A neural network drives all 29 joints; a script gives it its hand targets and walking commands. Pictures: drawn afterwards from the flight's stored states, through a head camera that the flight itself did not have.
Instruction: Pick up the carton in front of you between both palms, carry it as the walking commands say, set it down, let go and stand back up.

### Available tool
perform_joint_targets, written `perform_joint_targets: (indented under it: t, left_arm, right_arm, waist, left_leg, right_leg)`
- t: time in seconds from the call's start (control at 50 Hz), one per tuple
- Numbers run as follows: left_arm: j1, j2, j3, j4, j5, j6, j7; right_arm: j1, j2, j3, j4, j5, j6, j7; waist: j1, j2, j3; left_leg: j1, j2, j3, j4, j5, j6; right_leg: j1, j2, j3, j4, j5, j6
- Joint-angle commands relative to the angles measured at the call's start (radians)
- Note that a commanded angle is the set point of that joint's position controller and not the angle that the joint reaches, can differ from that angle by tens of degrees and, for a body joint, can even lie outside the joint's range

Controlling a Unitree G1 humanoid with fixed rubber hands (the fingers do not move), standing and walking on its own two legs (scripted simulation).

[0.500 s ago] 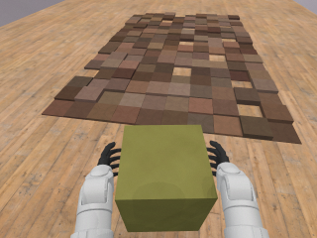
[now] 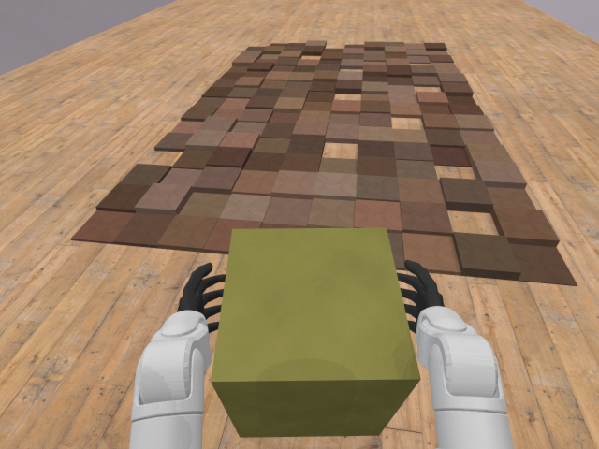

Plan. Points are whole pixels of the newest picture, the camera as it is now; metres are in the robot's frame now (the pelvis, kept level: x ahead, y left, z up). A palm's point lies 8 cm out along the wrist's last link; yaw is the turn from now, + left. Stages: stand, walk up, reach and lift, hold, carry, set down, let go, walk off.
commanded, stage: carry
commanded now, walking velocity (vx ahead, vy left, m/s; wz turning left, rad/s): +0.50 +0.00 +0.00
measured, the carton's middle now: (309, 337) +0.30 +0.00 +0.01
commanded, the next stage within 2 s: none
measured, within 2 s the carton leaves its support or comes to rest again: neither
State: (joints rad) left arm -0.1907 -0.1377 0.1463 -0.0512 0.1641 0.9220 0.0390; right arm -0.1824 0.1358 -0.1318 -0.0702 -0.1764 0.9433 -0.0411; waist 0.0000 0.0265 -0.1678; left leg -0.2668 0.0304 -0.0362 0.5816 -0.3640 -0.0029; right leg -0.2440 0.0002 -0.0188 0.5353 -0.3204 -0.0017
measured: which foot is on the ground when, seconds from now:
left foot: up 0.00-0.14, down 0.16-0.50, up 0.52-0.98, down 1.00-1.00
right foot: down 0.00-0.18, up 0.20-0.48, down 0.50-1.00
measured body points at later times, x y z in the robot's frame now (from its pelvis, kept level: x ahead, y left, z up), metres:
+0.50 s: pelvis +0.25 -0.03 -0.01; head +0.23 -0.03 +0.44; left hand +0.51 +0.11 +0.09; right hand +0.50 -0.19 +0.09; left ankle +0.08 +0.10 -0.73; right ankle +0.37 -0.12 -0.73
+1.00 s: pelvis +0.58 -0.02 -0.01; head +0.56 -0.02 +0.44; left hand +0.83 +0.13 +0.08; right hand +0.83 -0.17 +0.08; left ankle +0.72 +0.07 -0.73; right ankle +0.37 -0.12 -0.73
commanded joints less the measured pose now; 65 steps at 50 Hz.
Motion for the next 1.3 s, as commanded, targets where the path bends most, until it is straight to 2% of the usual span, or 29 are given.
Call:
perform_joint_targets:
  t: [0.0, 0.02, 0.06, 0.12, 0.14, 0.16, 0.18, 0.2, 0.22, 0.26, 0.32, 0.42, 0.46, 0.48, 0.5, 0.52, 0.54, 0.6, 0.66, 0.88, 0.96, 0.98, 1.0, 1.02, 1.04, 1.08, 1.1, 1.18, 1.28]
  left_arm:
    - [-0.432, -0.835, -0.662, -0.118, -0.315, 0.076, -0.156]
    - [-0.405, -0.823, -0.664, -0.155, -0.313, 0.101, -0.138]
    - [-0.381, -0.830, -0.687, -0.252, -0.338, 0.144, -0.112]
    - [-0.345, -0.853, -0.741, -0.387, -0.383, 0.192, -0.098]
    - [-0.300, -0.848, -0.753, -0.414, -0.395, 0.208, -0.096]
    - [-0.306, -0.840, -0.760, -0.457, -0.414, 0.227, -0.099]
    - [-0.317, -0.832, -0.778, -0.504, -0.438, 0.249, -0.102]
    - [-0.313, -0.827, -0.792, -0.516, -0.456, 0.263, -0.106]
    - [-0.313, -0.827, -0.791, -0.525, -0.464, 0.269, -0.109]
    - [-0.301, -0.832, -0.778, -0.515, -0.466, 0.280, -0.104]
    - [-0.252, -0.811, -0.747, -0.507, -0.439, 0.288, -0.081]
    - [-0.200, -0.743, -0.701, -0.494, -0.396, 0.310, -0.043]
    - [-0.205, -0.729, -0.692, -0.494, -0.397, 0.319, -0.039]
    - [-0.204, -0.721, -0.685, -0.487, -0.398, 0.324, -0.039]
    - [-0.195, -0.706, -0.679, -0.481, -0.395, 0.327, -0.037]
    - [-0.214, -0.709, -0.686, -0.477, -0.401, 0.329, -0.040]
    - [-0.219, -0.742, -0.696, -0.488, -0.412, 0.328, -0.047]
    - [-0.296, -0.870, -0.752, -0.530, -0.445, 0.304, -0.078]
    - [-0.305, -0.908, -0.792, -0.549, -0.466, 0.280, -0.105]
    - [-0.198, -0.784, -0.755, -0.521, -0.433, 0.295, -0.111]
    - [-0.205, -0.767, -0.751, -0.531, -0.424, 0.304, -0.101]
    - [-0.206, -0.761, -0.754, -0.534, -0.418, 0.305, -0.099]
    - [-0.212, -0.761, -0.759, -0.545, -0.418, 0.308, -0.098]
    - [-0.215, -0.772, -0.769, -0.552, -0.416, 0.310, -0.099]
    - [-0.216, -0.797, -0.784, -0.539, -0.428, 0.305, -0.104]
    - [-0.229, -0.873, -0.796, -0.522, -0.431, 0.278, -0.116]
    - [-0.227, -0.904, -0.800, -0.510, -0.428, 0.264, -0.120]
    - [-0.162, -0.934, -0.800, -0.480, -0.392, 0.215, -0.116]
    - [-0.135, -0.875, -0.806, -0.514, -0.380, 0.207, -0.101]
  right_arm:
    - [-0.519, 0.834, 0.690, -0.171, 0.339, 0.063, 0.149]
    - [-0.523, 0.826, 0.712, -0.208, 0.366, 0.088, 0.141]
    - [-0.468, 0.834, 0.739, -0.268, 0.406, 0.127, 0.126]
    - [-0.367, 0.854, 0.747, -0.355, 0.419, 0.167, 0.106]
    - [-0.316, 0.865, 0.745, -0.373, 0.423, 0.182, 0.099]
    - [-0.267, 0.856, 0.730, -0.383, 0.408, 0.193, 0.090]
    - [-0.222, 0.846, 0.713, -0.391, 0.382, 0.202, 0.079]
    - [-0.208, 0.855, 0.707, -0.430, 0.377, 0.215, 0.072]
    - [-0.243, 0.855, 0.712, -0.476, 0.390, 0.228, 0.068]
    - [-0.299, 0.846, 0.734, -0.520, 0.418, 0.245, 0.061]
    - [-0.312, 0.815, 0.759, -0.545, 0.452, 0.264, 0.061]
    - [-0.284, 0.740, 0.749, -0.522, 0.474, 0.293, 0.060]
    - [-0.284, 0.719, 0.739, -0.524, 0.471, 0.303, 0.058]
    - [-0.279, 0.705, 0.732, -0.519, 0.467, 0.310, 0.056]
    - [-0.300, 0.688, 0.726, -0.531, 0.465, 0.319, 0.057]
    - [-0.314, 0.699, 0.730, -0.537, 0.469, 0.327, 0.060]
    - [-0.315, 0.723, 0.742, -0.527, 0.474, 0.327, 0.067]
    - [-0.318, 0.845, 0.750, -0.506, 0.461, 0.300, 0.092]
    - [-0.274, 0.894, 0.748, -0.491, 0.422, 0.263, 0.096]
    - [-0.227, 0.804, 0.758, -0.519, 0.408, 0.271, 0.077]
    - [-0.231, 0.788, 0.750, -0.516, 0.426, 0.280, 0.083]
    - [-0.211, 0.785, 0.741, -0.504, 0.424, 0.280, 0.085]
    - [-0.200, 0.774, 0.731, -0.502, 0.418, 0.278, 0.088]
    - [-0.205, 0.786, 0.737, -0.478, 0.425, 0.273, 0.093]
    - [-0.183, 0.822, 0.745, -0.485, 0.435, 0.267, 0.098]
    - [-0.218, 0.900, 0.765, -0.489, 0.445, 0.244, 0.111]
    - [-0.240, 0.929, 0.780, -0.495, 0.449, 0.231, 0.116]
    - [-0.219, 0.927, 0.805, -0.498, 0.457, 0.194, 0.131]
    - [-0.176, 0.846, 0.801, -0.521, 0.444, 0.189, 0.132]
  waist:
    - [0.022, -0.300, -0.017]
    - [0.033, -0.264, -0.004]
    - [0.034, -0.174, -0.072]
    - [0.009, -0.148, -0.168]
    - [0.000, -0.106, -0.207]
    - [-0.022, 0.063, -0.220]
    - [-0.027, 0.279, -0.200]
    - [-0.033, 0.198, -0.155]
    - [-0.032, 0.110, -0.141]
    - [-0.026, 0.023, -0.134]
    - [-0.021, 0.068, -0.093]
    - [-0.013, 0.131, -0.032]
    - [0.002, 0.097, -0.069]
    - [0.013, 0.054, -0.120]
    - [0.035, -0.123, -0.164]
    - [0.032, -0.326, -0.198]
    - [0.027, -0.259, -0.172]
    - [0.017, -0.051, -0.179]
    - [0.018, -0.098, -0.165]
    - [0.022, -0.172, 0.017]
    - [0.002, -0.165, -0.050]
    - [-0.016, -0.121, -0.122]
    - [-0.033, 0.044, -0.204]
    - [-0.026, 0.281, -0.253]
    - [-0.030, 0.247, -0.228]
    - [-0.020, 0.052, -0.225]
    - [-0.015, 0.009, -0.203]
    - [-0.013, 0.067, -0.155]
    - [-0.016, 0.090, -0.047]
  left_leg:
    - [-0.445, -0.016, 0.143, 0.163, -0.124, -0.004]
    - [-0.504, -0.005, 0.140, 0.155, -0.186, -0.003]
    - [-0.438, -0.007, 0.158, 0.065, -0.145, 0.001]
    - [-0.004, -0.068, 0.248, -0.191, 0.122, 0.001]
    - [0.259, -0.037, 0.219, -0.231, 0.168, 0.010]
    - [0.442, 0.140, -0.057, -0.323, 0.000, 0.077]
    - [0.579, 0.375, -0.407, -0.344, 0.104, 0.203]
    - [0.571, 0.426, -0.458, -0.328, 0.243, 0.265]
    - [0.557, 0.411, -0.390, -0.306, 0.351, 0.265]
    - [0.496, 0.358, -0.242, -0.351, 0.299, 0.207]
    - [0.360, 0.268, -0.037, -0.396, 0.278, 0.150]
    - [0.184, 0.218, 0.130, -0.343, 0.341, 0.092]
    - [0.085, 0.170, 0.224, -0.155, 0.439, 0.055]
    - [-0.006, 0.131, 0.270, 0.018, 0.442, 0.026]
    - [-0.182, 0.061, 0.273, 0.298, 0.255, -0.023]
    - [-0.410, -0.035, 0.199, 0.568, -0.104, -0.039]
    - [-0.473, 0.028, 0.071, 0.685, -0.116, 0.003]
    - [-0.439, 0.125, 0.034, 0.643, 0.046, 0.036]
    - [-0.378, 0.107, 0.086, 0.462, 0.109, 0.022]
    - [-0.364, 0.040, 0.247, -0.037, 0.340, 0.024]
    - [-0.030, -0.053, 0.353, -0.123, 0.267, 0.052]
    - [0.199, -0.030, 0.308, -0.118, 0.216, 0.057]
    - [0.406, 0.204, -0.072, -0.208, -0.011, 0.126]
    - [0.584, 0.413, -0.466, -0.326, 0.014, 0.247]
    - [0.545, 0.405, -0.457, -0.352, 0.173, 0.254]
    - [0.437, 0.353, -0.243, -0.316, 0.344, 0.208]
    - [0.353, 0.331, -0.164, -0.337, 0.357, 0.175]
    - [0.270, 0.282, 0.004, -0.417, 0.239, 0.147]
    - [0.294, 0.226, 0.129, -0.433, 0.378, 0.136]
  right_leg:
    - [0.286, -0.311, 0.432, -0.275, -0.022, -0.165]
    - [0.333, -0.339, 0.460, -0.266, 0.140, -0.202]
    - [0.364, -0.320, 0.351, -0.222, 0.319, -0.191]
    - [0.153, -0.206, 0.088, -0.121, 0.218, -0.100]
    - [-0.019, -0.169, 0.008, -0.035, 0.195, -0.064]
    - [-0.232, -0.109, -0.090, 0.196, 0.117, -0.012]
    - [-0.501, -0.022, -0.135, 0.397, -0.116, 0.014]
    - [-0.598, -0.050, -0.049, 0.495, -0.217, -0.008]
    - [-0.641, -0.088, -0.033, 0.557, -0.215, -0.014]
    - [-0.623, -0.123, -0.026, 0.475, -0.146, -0.010]
    - [-0.464, -0.092, -0.093, 0.246, -0.007, 0.016]
    - [-0.174, -0.030, -0.214, 0.001, 0.206, 0.000]
    - [0.067, 0.019, -0.279, -0.029, 0.177, -0.009]
    - [0.242, -0.001, -0.246, -0.034, 0.123, -0.015]
    - [0.364, -0.227, 0.130, -0.178, -0.125, -0.075]
    - [0.480, -0.448, 0.545, -0.329, -0.202, -0.197]
    - [0.430, -0.460, 0.563, -0.350, -0.110, -0.229]
    - [0.285, -0.381, 0.299, -0.329, 0.089, -0.170]
    - [0.220, -0.323, 0.119, -0.369, 0.101, -0.129]
    - [0.334, -0.245, -0.120, -0.352, 0.479, -0.106]
    - [0.301, -0.206, -0.226, -0.069, 0.764, -0.059]
    - [0.174, -0.174, -0.237, 0.115, 0.682, -0.034]
    - [-0.068, -0.119, -0.216, 0.392, 0.419, 0.006]
    - [-0.364, 0.023, -0.149, 0.657, -0.085, 0.030]
    - [-0.442, -0.015, -0.022, 0.796, -0.142, 0.004]
    - [-0.444, -0.108, 0.021, 0.786, -0.036, -0.032]
    - [-0.405, -0.132, 0.024, 0.707, 0.012, -0.033]
    - [-0.362, -0.122, -0.046, 0.452, 0.078, -0.015]
    - [-0.389, -0.098, -0.139, 0.135, 0.227, 0.008]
